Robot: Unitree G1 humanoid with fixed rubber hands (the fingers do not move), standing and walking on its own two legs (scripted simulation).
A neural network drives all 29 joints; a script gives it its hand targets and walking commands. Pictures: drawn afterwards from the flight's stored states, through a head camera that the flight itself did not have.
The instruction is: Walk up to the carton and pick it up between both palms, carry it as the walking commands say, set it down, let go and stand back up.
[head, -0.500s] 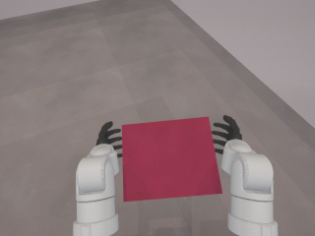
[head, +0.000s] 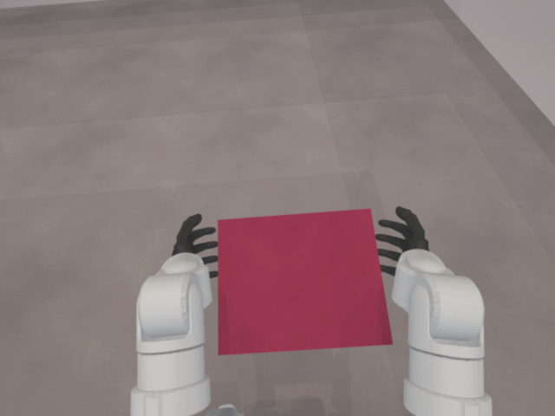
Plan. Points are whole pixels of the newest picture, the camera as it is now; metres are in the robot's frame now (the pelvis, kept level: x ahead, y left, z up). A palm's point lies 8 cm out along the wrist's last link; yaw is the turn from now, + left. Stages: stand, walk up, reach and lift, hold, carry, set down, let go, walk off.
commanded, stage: carry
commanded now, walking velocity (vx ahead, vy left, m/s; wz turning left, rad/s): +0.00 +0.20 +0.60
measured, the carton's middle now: (298, 285) +0.31 -0.02 -0.03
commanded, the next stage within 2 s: none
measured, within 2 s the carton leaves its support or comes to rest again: neither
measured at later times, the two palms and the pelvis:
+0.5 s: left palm out of the picture +0.17 +0.37 +0.08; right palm (217, 305) +0.25 +0.09 +0.08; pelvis -0.07 +0.15 +0.00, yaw +17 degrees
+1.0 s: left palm out of the picture -0.03 +0.57 +0.07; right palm out of the picture +0.13 +0.33 +0.06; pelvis -0.19 +0.29 -0.01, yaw +33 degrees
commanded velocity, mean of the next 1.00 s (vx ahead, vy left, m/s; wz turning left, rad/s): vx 0.00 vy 0.20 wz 0.60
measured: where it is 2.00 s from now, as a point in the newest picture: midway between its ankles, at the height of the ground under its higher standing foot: outside the picture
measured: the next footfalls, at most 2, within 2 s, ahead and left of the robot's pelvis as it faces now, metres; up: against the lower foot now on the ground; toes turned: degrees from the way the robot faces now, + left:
left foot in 0.06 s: +0.08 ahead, +0.18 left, +0.00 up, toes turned +9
right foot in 0.34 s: +0.02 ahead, +0.02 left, +0.00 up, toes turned -2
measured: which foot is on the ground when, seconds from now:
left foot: up 0.00-0.04, down 0.06-0.36, up 0.38-0.62, down 0.64-0.96, up 0.98-1.00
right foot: down 0.00-0.06, up 0.08-0.32, down 0.34-0.64, up 0.66-0.92, down 0.94-1.00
